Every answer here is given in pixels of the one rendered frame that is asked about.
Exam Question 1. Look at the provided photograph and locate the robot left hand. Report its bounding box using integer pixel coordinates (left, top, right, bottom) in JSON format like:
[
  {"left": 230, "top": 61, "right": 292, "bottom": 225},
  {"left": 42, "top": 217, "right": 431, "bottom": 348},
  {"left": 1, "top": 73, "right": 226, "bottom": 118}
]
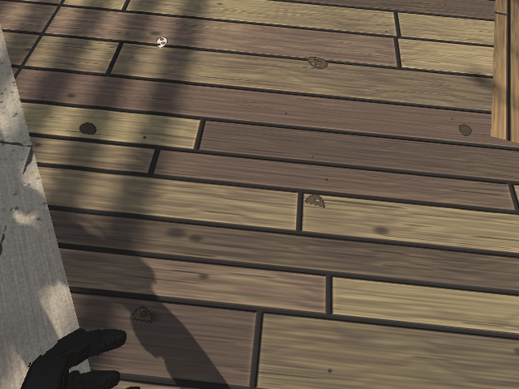
[{"left": 20, "top": 328, "right": 140, "bottom": 389}]

